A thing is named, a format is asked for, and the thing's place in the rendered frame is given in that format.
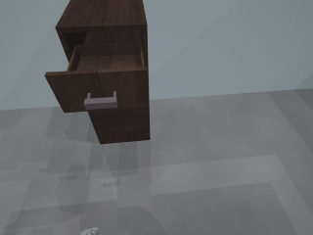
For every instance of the cabinet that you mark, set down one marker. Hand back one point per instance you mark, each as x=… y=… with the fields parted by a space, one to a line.
x=94 y=22

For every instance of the handle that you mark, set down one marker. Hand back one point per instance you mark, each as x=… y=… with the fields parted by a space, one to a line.
x=100 y=103

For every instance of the drawer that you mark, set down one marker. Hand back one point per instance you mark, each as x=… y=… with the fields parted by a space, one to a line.
x=101 y=69

